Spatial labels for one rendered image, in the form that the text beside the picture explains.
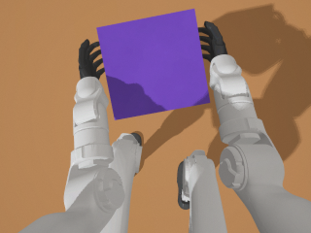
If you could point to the right robot upper arm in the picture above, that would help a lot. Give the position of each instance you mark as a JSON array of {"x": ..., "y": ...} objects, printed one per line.
[{"x": 256, "y": 173}]

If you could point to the robot left forearm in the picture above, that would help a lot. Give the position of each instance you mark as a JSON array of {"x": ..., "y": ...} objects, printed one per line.
[{"x": 92, "y": 148}]

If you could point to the right robot hand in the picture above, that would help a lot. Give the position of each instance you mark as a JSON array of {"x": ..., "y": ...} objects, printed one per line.
[{"x": 215, "y": 40}]

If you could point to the robot left foot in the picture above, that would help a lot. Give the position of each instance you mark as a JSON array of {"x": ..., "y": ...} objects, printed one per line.
[{"x": 138, "y": 138}]

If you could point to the carton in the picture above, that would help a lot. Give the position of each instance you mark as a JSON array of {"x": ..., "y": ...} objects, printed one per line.
[{"x": 153, "y": 64}]

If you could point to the left robot hand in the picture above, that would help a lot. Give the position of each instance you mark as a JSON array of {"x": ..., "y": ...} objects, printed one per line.
[{"x": 86, "y": 66}]

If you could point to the right robot shin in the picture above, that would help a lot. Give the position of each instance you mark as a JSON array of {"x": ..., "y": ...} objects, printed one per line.
[{"x": 186, "y": 191}]

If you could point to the robot right forearm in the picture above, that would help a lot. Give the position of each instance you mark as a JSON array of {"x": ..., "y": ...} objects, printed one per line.
[{"x": 235, "y": 107}]

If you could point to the left robot upper arm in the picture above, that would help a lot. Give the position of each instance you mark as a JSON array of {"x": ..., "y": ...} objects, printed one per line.
[{"x": 90, "y": 201}]

